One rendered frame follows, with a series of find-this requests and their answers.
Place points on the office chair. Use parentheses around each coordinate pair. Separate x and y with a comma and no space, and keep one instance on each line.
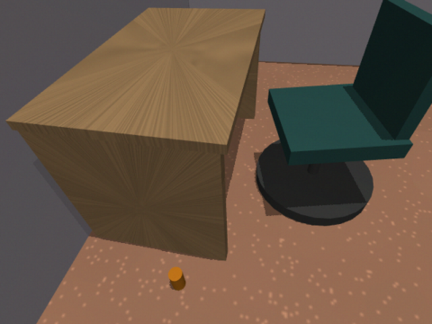
(315,173)

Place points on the desk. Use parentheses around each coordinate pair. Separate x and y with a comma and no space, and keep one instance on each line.
(135,134)

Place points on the can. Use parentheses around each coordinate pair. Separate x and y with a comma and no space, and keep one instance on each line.
(176,278)

